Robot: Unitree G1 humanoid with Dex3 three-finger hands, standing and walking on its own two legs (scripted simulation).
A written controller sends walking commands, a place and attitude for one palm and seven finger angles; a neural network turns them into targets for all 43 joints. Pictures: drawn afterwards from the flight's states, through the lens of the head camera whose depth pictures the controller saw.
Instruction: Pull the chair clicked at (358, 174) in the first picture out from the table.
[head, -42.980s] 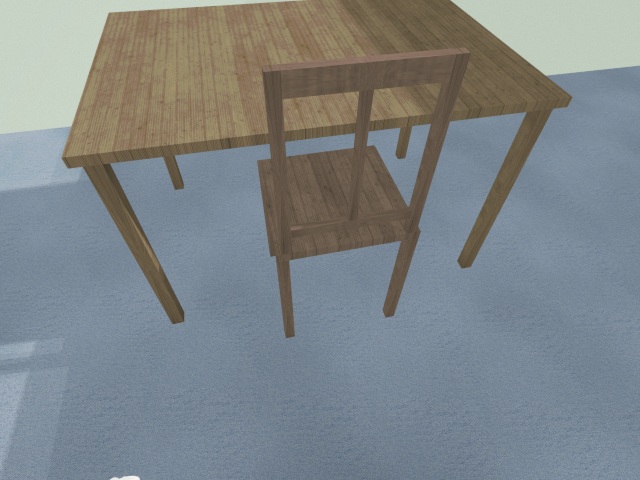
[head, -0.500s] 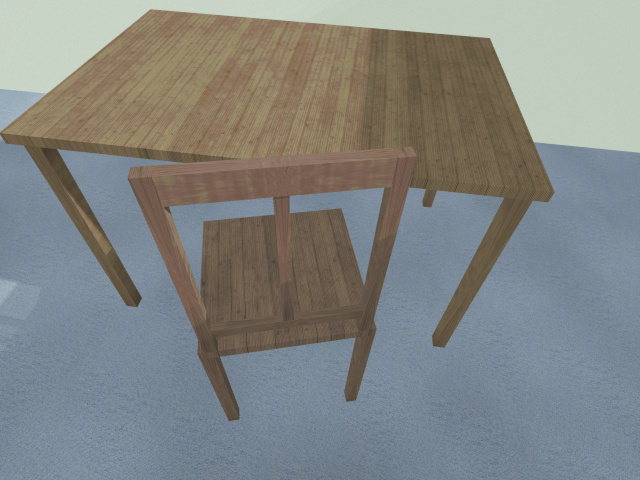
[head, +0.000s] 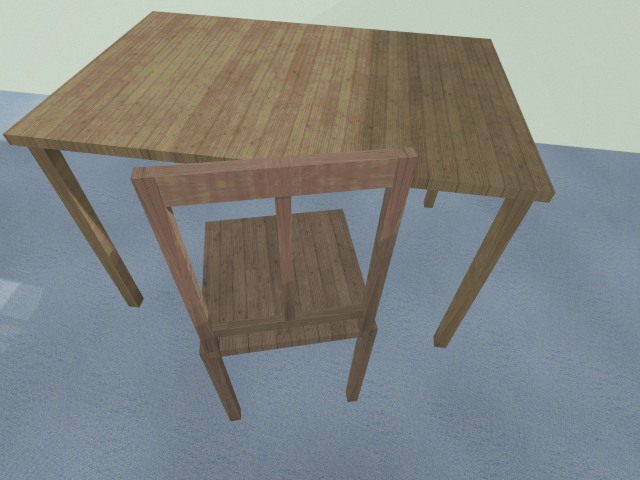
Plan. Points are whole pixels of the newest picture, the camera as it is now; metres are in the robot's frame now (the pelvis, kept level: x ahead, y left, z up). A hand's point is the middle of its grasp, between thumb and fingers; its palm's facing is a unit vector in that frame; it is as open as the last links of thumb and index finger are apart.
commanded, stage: shuffle to correct the standing spot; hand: left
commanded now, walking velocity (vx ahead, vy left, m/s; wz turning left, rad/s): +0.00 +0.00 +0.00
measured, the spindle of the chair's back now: (286, 266) +0.46 +0.09 -0.06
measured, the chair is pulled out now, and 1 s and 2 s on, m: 0.15 0.15 0.15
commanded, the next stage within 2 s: come to a stop and stand still in 1.04 s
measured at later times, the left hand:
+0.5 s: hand out of the picture -0.02 +0.12 -0.18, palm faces +0.12 -0.97 -0.19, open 7.4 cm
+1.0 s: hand out of the picture +0.02 +0.06 -0.18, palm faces +0.23 -0.95 -0.20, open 7.4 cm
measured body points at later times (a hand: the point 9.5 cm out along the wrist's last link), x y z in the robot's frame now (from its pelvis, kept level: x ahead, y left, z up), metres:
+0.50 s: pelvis +0.02 -0.05 -0.01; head +0.04 -0.05 +0.44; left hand -0.02 +0.17 -0.17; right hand +0.00 -0.26 -0.17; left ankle -0.01 +0.08 -0.74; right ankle -0.02 -0.13 -0.74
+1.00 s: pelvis +0.05 -0.12 -0.01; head +0.06 -0.12 +0.44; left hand +0.01 +0.11 -0.16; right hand +0.13 -0.34 -0.16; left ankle +0.05 +0.02 -0.74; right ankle +0.09 -0.27 -0.72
